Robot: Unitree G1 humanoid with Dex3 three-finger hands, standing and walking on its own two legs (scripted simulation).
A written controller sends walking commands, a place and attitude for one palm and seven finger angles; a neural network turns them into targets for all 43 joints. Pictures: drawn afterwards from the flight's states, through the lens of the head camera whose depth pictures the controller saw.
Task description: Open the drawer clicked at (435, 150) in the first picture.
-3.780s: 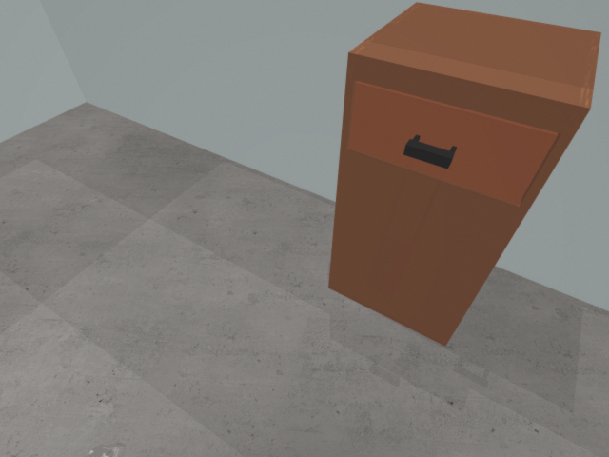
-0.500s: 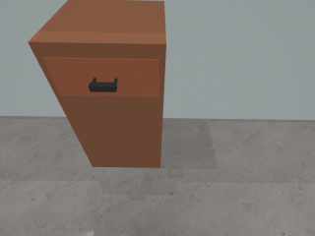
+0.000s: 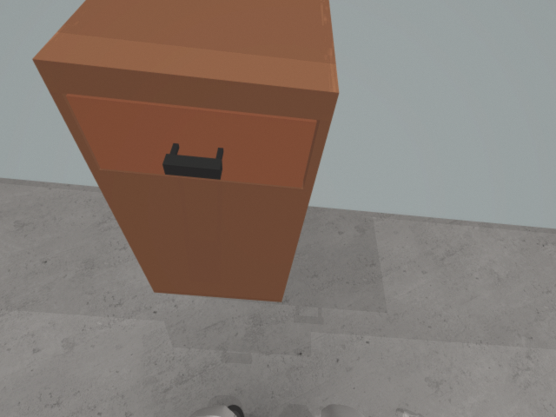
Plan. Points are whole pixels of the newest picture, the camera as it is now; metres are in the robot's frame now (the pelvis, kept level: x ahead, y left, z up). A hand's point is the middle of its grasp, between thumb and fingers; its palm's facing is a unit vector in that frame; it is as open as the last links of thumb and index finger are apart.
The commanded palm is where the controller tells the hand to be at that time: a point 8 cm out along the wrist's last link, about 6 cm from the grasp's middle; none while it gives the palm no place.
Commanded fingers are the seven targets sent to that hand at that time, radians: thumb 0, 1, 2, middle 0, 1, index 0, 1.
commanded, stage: come to a stop and stand still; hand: left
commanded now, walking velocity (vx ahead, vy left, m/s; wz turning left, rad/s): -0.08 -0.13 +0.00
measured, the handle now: (195, 158) +0.53 +0.21 +0.00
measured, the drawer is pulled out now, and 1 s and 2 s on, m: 0.00 0.00 0.00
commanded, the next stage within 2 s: look again from close up in 0.76 s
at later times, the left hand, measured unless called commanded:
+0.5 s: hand out of the picture -0.02 +0.09 -0.16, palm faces +0.02 -0.97 -0.24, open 7.3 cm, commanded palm none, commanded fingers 0.00 0.90 0.90 -0.20 -0.30 -0.20 -0.30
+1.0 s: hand out of the picture -0.08 +0.07 -0.18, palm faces +0.05 -0.99 -0.16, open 7.4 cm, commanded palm none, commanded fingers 0.00 0.90 0.90 -0.20 -0.30 -0.20 -0.30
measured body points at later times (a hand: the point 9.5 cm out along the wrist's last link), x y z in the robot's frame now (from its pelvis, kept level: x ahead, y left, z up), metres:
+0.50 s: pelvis -0.04 -0.09 +0.00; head -0.03 -0.12 +0.45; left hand -0.02 +0.14 -0.14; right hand -0.06 -0.31 -0.17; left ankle -0.04 +0.06 -0.70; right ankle -0.07 -0.17 -0.74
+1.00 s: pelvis -0.06 -0.08 +0.00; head -0.04 -0.09 +0.45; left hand -0.08 +0.12 -0.16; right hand -0.03 -0.31 -0.16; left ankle -0.08 +0.04 -0.74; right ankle -0.07 -0.17 -0.74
